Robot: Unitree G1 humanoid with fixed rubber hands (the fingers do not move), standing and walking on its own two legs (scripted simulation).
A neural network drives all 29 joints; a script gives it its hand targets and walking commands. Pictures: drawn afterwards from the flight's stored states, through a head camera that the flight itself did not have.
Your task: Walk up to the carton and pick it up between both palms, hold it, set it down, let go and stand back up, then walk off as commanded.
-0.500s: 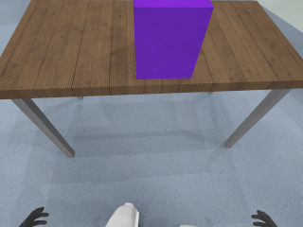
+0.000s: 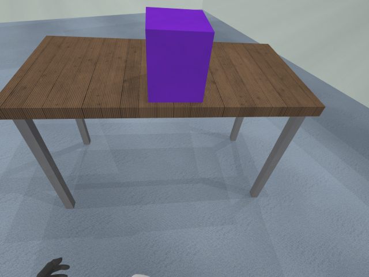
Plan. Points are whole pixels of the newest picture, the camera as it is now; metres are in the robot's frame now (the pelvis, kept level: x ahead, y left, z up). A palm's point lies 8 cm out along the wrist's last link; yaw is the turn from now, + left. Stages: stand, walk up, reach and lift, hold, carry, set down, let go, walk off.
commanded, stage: walk off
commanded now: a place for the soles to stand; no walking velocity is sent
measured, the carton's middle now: (175, 56) +0.79 +0.11 +0.12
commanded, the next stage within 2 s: stand in 1.98 s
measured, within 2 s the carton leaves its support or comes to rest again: neither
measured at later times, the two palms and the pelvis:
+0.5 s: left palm out of the picture -0.05 +0.33 -0.10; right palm out of the picture +0.16 -0.28 -0.07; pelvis -0.01 +0.02 +0.01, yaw +9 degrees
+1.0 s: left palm out of the picture +0.12 +0.31 -0.12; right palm (316, 243) +0.25 -0.29 -0.05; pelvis +0.09 +0.00 +0.00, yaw +11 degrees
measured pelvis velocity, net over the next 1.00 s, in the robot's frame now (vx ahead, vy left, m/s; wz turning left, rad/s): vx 0.09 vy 0.00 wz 0.19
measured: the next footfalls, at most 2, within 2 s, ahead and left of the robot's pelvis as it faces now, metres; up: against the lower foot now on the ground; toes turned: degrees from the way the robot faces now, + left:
right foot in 0.02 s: +0.02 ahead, -0.13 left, +0.00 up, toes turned +3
left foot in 0.48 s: +0.02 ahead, +0.14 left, +0.00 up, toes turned +6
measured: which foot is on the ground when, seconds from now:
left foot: down 0.00-0.04, up 0.06-0.46, down 0.48-0.96, up 0.98-1.00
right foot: up 0.00-0.00, down 0.02-0.52, up 0.54-0.86, down 0.88-1.00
